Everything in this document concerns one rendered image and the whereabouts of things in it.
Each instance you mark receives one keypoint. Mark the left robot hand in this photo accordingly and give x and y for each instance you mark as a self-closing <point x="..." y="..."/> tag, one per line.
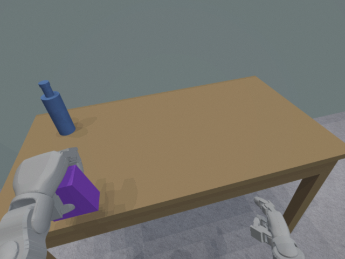
<point x="43" y="174"/>

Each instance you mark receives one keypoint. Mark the sponge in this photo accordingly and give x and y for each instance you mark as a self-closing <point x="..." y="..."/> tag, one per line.
<point x="77" y="189"/>

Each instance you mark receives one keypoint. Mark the table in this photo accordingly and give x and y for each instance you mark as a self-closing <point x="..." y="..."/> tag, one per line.
<point x="165" y="153"/>

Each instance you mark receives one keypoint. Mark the robot left forearm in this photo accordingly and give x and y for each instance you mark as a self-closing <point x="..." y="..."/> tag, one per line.
<point x="23" y="229"/>

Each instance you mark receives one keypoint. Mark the robot right forearm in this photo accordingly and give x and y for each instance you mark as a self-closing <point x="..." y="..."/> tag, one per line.
<point x="284" y="247"/>

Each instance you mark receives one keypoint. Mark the right robot hand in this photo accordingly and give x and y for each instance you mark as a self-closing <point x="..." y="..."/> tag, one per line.
<point x="265" y="229"/>

